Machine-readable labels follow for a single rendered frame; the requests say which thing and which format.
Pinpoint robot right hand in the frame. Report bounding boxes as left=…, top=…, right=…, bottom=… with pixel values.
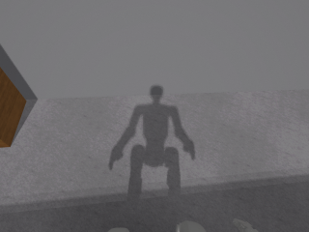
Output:
left=233, top=218, right=258, bottom=232

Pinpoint cupboard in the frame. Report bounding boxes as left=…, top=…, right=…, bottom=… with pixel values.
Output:
left=0, top=68, right=27, bottom=148

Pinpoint right robot thigh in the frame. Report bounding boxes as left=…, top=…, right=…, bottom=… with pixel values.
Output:
left=176, top=220, right=206, bottom=232

